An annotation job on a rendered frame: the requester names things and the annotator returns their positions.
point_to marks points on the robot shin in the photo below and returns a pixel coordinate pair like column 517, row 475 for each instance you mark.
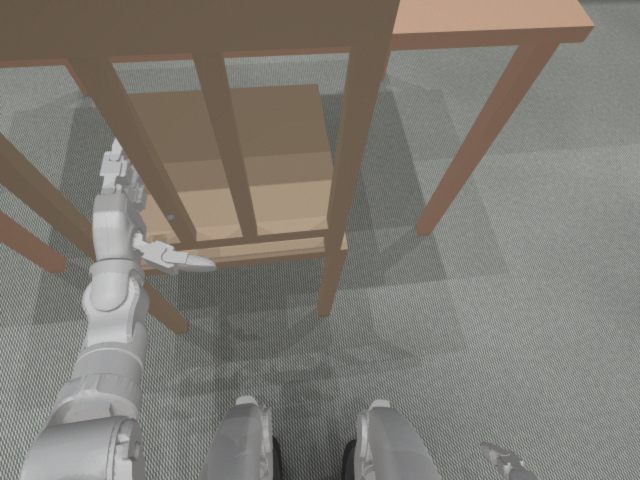
column 266, row 464
column 366, row 470

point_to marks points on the robot right shin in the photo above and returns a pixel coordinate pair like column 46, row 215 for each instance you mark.
column 366, row 470

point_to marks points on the table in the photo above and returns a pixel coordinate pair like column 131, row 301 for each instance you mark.
column 537, row 26

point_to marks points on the left robot upper arm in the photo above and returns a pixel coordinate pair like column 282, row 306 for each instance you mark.
column 109, row 448

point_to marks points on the robot right hand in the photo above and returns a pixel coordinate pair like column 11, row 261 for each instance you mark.
column 509, row 465

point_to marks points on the robot left forearm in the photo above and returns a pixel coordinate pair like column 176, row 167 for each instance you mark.
column 107, row 373

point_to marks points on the chair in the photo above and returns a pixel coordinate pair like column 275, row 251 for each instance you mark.
column 247, row 172

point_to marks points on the robot left hand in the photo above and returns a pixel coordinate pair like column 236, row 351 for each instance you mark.
column 116, row 218

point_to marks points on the robot left shin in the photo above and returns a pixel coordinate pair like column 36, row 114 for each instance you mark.
column 266, row 464

